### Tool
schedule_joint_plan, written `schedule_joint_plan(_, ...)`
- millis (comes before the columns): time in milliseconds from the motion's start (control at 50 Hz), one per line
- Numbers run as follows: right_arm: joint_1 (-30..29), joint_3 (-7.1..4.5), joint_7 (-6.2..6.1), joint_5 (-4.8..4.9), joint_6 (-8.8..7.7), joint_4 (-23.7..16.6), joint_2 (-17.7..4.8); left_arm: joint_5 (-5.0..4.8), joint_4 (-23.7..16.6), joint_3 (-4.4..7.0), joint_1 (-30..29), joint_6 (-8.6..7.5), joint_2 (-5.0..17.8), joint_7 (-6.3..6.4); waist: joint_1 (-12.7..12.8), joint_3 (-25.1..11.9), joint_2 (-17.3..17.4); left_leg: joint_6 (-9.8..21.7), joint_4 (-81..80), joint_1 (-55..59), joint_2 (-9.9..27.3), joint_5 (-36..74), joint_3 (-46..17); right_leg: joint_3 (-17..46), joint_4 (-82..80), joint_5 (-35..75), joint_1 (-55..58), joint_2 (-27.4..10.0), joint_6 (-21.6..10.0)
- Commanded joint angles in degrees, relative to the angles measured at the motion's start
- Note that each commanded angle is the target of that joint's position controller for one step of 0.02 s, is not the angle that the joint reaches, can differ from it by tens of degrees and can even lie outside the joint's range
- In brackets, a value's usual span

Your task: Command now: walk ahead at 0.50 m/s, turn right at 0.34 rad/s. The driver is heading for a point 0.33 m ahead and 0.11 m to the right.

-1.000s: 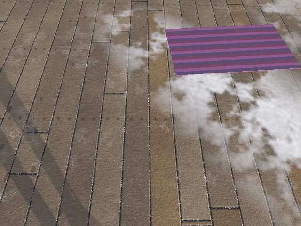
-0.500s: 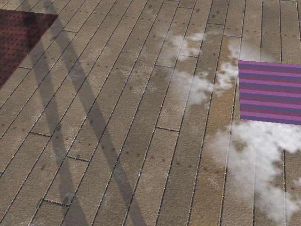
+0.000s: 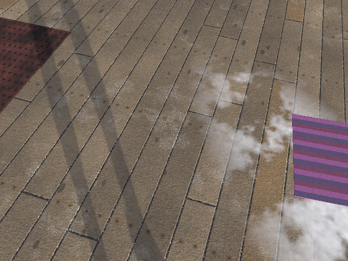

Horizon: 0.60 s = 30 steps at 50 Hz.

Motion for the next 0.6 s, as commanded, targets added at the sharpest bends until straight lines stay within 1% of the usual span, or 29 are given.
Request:
schedule_joint_plan(20, 3.8, -1.60, -0.43, 0.70, -1.95, -0.6, -5.8, 0.52, -2.5, 1.20, 1.3, 0.99, 2.6, -0.92, -0.3, 0.4, 6.5, 4.6, -14.4, 5.8, 15.6, 11.4, -10.5, 1.8, 1.4, 4.9, -9.1, -2.6, 0.6)
schedule_joint_plan(60, 5.3, -1.87, -0.61, 0.79, -2.29, 0.4, -6.2, 0.68, -3.9, 1.25, -2.6, 1.29, 2.1, -1.39, -0.6, 1.5, 6.0, 4.9, -15.2, 6.8, 15.6, 13.3, -7.2, 1.5, -0.1, 8.8, -13.1, -3.2, 1.1)
schedule_joint_plan(100, 6.8, -1.82, -0.71, 0.63, -2.24, 1.4, -5.7, 0.69, -5.3, 1.14, -6.5, 1.36, 1.8, -1.74, -1.1, 2.6, 5.9, 4.9, -15.4, 7.7, 15.2, 15.0, -4.2, 1.0, -3.8, 12.5, -15.7, -3.4, 1.6)
schedule_joint_plan(140, 7.3, -1.76, -0.75, 0.57, -2.20, 2.1, -5.5, 0.66, -6.9, 0.65, -10.8, 1.18, 1.1, -2.16, -1.6, 3.6, 5.8, 4.4, -15.2, 7.5, 14.1, 16.7, -0.7, -0.7, -10.9, 16.5, -14.8, -2.9, 1.7)
schedule_joint_plan(180, 8.5, -1.96, -0.95, 0.59, -2.16, 2.9, -6.4, 0.80, -8.6, 0.09, -15.1, 1.06, 0.6, -2.62, -2.6, 4.3, 5.9, 4.1, -14.9, 8.2, 14.3, 18.9, 1.8, -3.1, -17.4, 19.1, -12.7, -2.3, 1.0)
schedule_joint_plan(240, 11.3, -2.31, -1.34, 0.49, -1.68, 4.5, -7.7, 1.07, -10.6, -0.10, -19.1, 1.06, 1.2, -3.03, -3.6, 4.9, 5.4, 3.5, -12.8, 13.2, 15.9, 24.9, 4.0, -6.1, -23.2, 16.8, -11.3, -1.1, -1.2)
schedule_joint_plan(260, 11.8, -2.24, -1.49, 0.46, -1.35, 5.1, -7.7, 1.33, -10.8, -0.12, -19.2, 0.91, 1.1, -2.92, -3.3, 5.3, 5.0, 3.2, -10.3, 14.4, 16.0, 32.4, 4.9, -6.8, -25.1, 15.1, -9.9, 0.0, -2.0)
schedule_joint_plan(280, 11.9, -2.26, -1.68, 0.44, -1.03, 5.5, -8.2, 1.61, -10.5, -0.04, -17.9, 0.73, 1.1, -2.62, -2.6, 4.4, 5.5, 2.9, -6.3, 15.6, 15.9, 43.7, 5.7, -8.0, -26.3, 12.8, -7.1, 2.1, -2.9)
schedule_joint_plan(300, 11.8, -2.42, -1.90, 0.46, -0.72, 5.9, -9.0, 1.92, -9.6, 0.16, -14.8, 0.45, 1.5, -2.19, -1.4, 2.5, 6.6, 2.4, -1.1, 16.5, 15.6, 53.6, 6.1, -9.0, -26.8, 10.4, -3.4, 4.4, -3.8)
schedule_joint_plan(320, 11.5, -2.57, -2.06, 0.52, -0.31, 6.1, -9.7, 2.15, -7.9, 0.60, -9.4, -0.10, 2.4, -1.79, 0.6, -0.6, 7.2, 1.9, 6.7, 16.4, 15.1, 57.3, 6.1, -8.7, -28.7, 9.9, 2.4, 6.4, -5.0)
schedule_joint_plan(340, 10.7, -2.51, -2.08, 1.10, 0.03, 6.0, -9.9, 2.76, -5.3, 1.33, -1.9, -0.96, 3.7, -1.28, 4.1, -4.8, 6.1, 0.8, 17.6, 12.9, 13.7, 51.0, 6.7, -7.3, -34.7, 16.1, 12.8, 7.3, -6.3)
schedule_joint_plan(360, 10.7, -2.04, -1.87, 1.65, -0.11, 4.6, -8.5, 3.39, -3.6, 2.69, 4.6, -1.59, 8.3, -0.41, 6.8, -10.6, 1.7, -0.9, 33.2, 1.9, 10.8, 29.8, 6.9, 0.8, -34.7, 32.2, 27.3, -0.7, -8.8)
schedule_joint_plan(380, 18.5, -0.11, -0.98, 3.52, 0.09, 2.5, -0.8, 2.63, -4.1, 3.94, 3.0, -1.52, 14.6, 0.11, 1.4, -21.3, -11.9, -3.5, 56.4, -19.1, 0.8, -27.8, 3.7, 25.6, -29.9, 66.3, 48.2, -22.7, -20.6)
schedule_joint_plan(400, 14.5, -1.70, -1.43, 2.44, 0.82, 3.9, -7.0, -0.79, -4.0, 3.98, 7.2, -0.60, 13.0, 0.86, 5.1, -26.9, 0.2, -3.6, 59.1, -17.7, 0.9, -22.8, -7.4, 25.2, -32.5, 70.7, 44.8, -21.6, -21.0)
schedule_joint_plan(420, 9.8, -1.32, -1.36, 2.91, 0.68, 2.4, -5.2, -1.09, -4.2, 3.16, 0.8, -0.44, 11.2, 1.38, 3.0, -17.5, -2.1, -3.4, 56.9, -20.2, 3.1, -18.1, -8.7, 18.3, -36.5, 65.2, 36.6, -19.4, -19.0)
schedule_joint_plan(440, 7.9, -1.01, -1.39, 2.04, 0.53, 2.5, -4.6, -1.17, -4.4, 1.88, -3.5, -0.33, 6.6, 1.50, 1.3, -9.3, 0.0, -3.4, 51.1, -20.1, 4.8, -15.2, -8.3, 14.1, -39.9, 57.9, 27.9, -16.2, -15.6)
schedule_joint_plan(460, 7.3, -1.30, -1.36, 0.87, 1.15, 3.1, -5.0, -1.33, -4.4, 1.08, -6.3, -0.35, 4.4, 1.73, -0.5, -5.0, 0.5, -3.6, 47.2, -17.7, 5.8, -13.3, -8.4, 10.9, -42.5, 53.8, 21.7, -13.5, -13.0)
schedule_joint_plan(480, 9.6, -1.34, -1.25, -0.10, 2.33, 3.8, -4.6, -1.44, -4.4, 0.47, -8.2, -0.36, 3.1, 1.91, -2.5, -4.0, 0.0, -4.0, 44.4, -12.9, 5.8, -12.0, -8.0, 7.8, -44.4, 52.3, 16.1, -11.7, -11.7)
schedule_joint_plan(500, 11.0, -1.37, -1.18, -0.35, 3.32, 4.6, -3.8, -0.99, -4.2, 0.20, -8.6, -0.70, 3.0, 1.82, -3.4, -4.5, 0.2, -4.2, 42.4, -9.1, 5.0, -10.9, -7.5, 5.8, -45.0, 53.1, 12.9, -10.7, -11.1)
schedule_joint_plan(540, 12.6, -1.18, -1.04, 0.18, 4.28, 5.4, -2.0, -0.12, -3.3, 0.27, -8.7, -1.53, 4.4, 1.52, -4.9, -5.9, -0.1, -4.6, 38.1, -6.3, 4.0, -9.1, -6.9, 3.0, -45.3, 55.2, 10.8, -9.3, -10.9)
schedule_joint_plan(560, 12.3, -1.16, -1.09, 0.25, 4.55, 5.6, -1.8, 0.10, -3.0, 0.17, -8.8, -1.76, 4.5, 1.41, -5.1, -6.1, -0.7, -4.6, 35.3, -6.0, 3.9, -8.1, -6.9, 2.1, -45.5, 53.6, 10.6, -8.8, -10.6)
schedule_joint_plan(600, 10.0, -1.06, -1.37, 0.11, 5.03, 5.7, -1.7, 0.20, -2.2, -0.25, -9.0, -1.69, 4.0, 1.30, -4.5, -5.5, -2.6, -4.7, 28.3, -5.5, 4.2, -6.0, -6.7, 1.4, -46.2, 45.8, 10.2, -7.6, -9.3)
